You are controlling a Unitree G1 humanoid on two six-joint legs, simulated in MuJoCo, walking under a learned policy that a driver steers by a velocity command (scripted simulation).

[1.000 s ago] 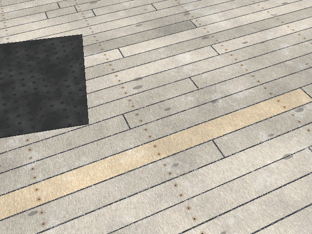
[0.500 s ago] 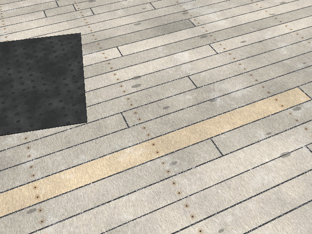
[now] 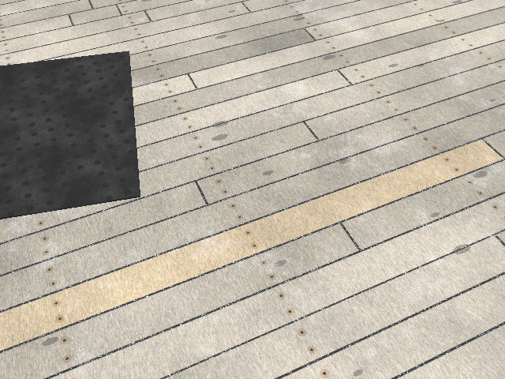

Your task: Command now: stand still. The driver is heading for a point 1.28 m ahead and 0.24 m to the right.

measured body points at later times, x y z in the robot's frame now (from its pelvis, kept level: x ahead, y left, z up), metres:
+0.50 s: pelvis +0.03 +0.00 -0.01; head +0.03 +0.00 +0.44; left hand +0.04 +0.25 -0.16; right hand -0.02 -0.24 -0.16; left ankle -0.03 +0.12 -0.74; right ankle +0.03 -0.11 -0.73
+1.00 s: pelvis +0.24 +0.01 -0.02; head +0.27 +0.01 +0.43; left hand +0.14 +0.24 -0.16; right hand +0.45 -0.22 -0.12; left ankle +0.41 +0.10 -0.73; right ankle +0.05 -0.11 -0.74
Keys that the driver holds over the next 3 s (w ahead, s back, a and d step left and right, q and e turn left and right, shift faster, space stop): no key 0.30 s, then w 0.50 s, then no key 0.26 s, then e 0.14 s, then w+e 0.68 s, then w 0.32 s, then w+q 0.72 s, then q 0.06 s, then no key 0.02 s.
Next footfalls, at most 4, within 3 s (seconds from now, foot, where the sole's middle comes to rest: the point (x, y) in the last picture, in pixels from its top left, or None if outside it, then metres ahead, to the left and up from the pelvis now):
1.02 left None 0.44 0.10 -0.78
1.52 right None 0.34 -0.12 -0.78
1.94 left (261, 302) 0.72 0.01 -0.78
2.42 right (381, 266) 0.85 -0.36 -0.78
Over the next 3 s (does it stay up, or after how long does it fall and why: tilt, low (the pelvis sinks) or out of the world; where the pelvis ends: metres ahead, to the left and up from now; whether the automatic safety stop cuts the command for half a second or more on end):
stays up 1.04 -0.23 -0.03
